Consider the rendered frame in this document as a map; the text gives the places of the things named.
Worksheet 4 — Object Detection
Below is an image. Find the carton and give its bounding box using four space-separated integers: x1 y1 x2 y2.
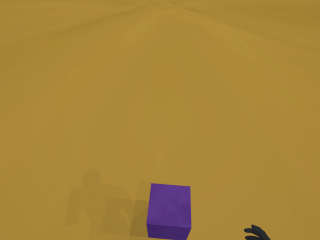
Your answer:
146 183 192 240

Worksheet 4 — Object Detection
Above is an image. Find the robot right hand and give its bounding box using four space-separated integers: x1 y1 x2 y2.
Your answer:
244 224 271 240

